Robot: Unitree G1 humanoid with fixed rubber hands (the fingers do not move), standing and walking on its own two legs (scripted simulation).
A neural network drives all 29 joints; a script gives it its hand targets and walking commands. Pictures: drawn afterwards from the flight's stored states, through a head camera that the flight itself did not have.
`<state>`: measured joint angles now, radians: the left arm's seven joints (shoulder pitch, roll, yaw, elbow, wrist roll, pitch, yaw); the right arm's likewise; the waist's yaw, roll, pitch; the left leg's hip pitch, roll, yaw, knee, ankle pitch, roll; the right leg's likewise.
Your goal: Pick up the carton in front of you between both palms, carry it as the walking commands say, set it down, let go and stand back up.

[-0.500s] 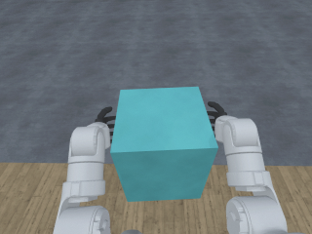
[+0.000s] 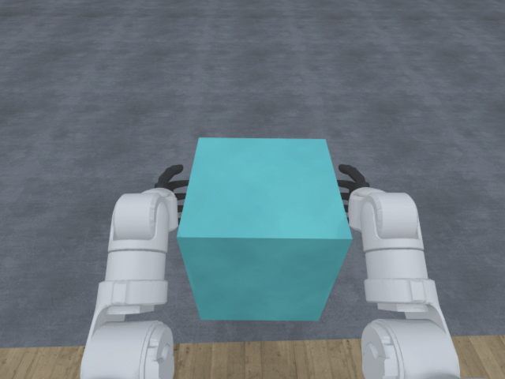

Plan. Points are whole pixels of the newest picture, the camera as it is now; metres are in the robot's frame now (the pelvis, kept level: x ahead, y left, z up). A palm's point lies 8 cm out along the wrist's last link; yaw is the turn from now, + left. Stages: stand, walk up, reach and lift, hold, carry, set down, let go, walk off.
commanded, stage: carry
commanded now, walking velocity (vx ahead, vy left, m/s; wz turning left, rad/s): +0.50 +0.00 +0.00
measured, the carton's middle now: (260, 232) +0.35 +0.00 +0.03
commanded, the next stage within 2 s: none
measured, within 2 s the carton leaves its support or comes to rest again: neither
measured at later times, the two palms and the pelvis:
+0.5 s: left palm (201, 106) +0.65 +0.12 +0.09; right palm (333, 105) +0.66 -0.18 +0.08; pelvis +0.30 -0.03 -0.03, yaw +1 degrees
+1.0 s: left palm (197, 47) +0.95 +0.15 +0.08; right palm (300, 46) +0.95 -0.15 +0.09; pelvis +0.60 +0.00 -0.03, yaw +0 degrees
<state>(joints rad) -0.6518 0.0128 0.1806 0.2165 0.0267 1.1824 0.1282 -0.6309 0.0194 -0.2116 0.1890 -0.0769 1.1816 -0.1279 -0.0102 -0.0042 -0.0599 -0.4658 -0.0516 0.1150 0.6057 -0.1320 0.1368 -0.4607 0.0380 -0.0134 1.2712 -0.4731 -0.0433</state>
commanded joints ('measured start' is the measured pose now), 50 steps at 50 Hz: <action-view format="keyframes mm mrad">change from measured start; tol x32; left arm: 1 -765 -1166 -607 -201 -401 -37 -217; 50 -591 -1121 -633 -209 -389 17 -266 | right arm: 1 -838 1134 647 -207 499 -35 253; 50 -511 1055 625 -143 379 4 237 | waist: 1 -7 58 -413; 23 77 -247 -585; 50 -33 197 -553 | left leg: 1 443 307 -439 -240 127 76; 19 559 167 -115 76 714 -34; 22 -148 -6 -102 678 -465 -120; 37 -411 114 -66 386 -59 -132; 46 278 10 81 -240 266 -66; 48 894 483 -513 -93 529 121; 50 837 438 -612 -232 211 155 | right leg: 1 -206 -76 36 -68 82 15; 16 -243 -9 -108 -745 557 -6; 20 313 -16 -122 -895 659 -56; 22 874 -448 421 -674 956 -232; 25 625 -314 441 -884 373 -184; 45 587 -172 -12 -691 1166 -61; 48 -73 -40 -25 -116 74 55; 50 -292 -34 41 52 -25 34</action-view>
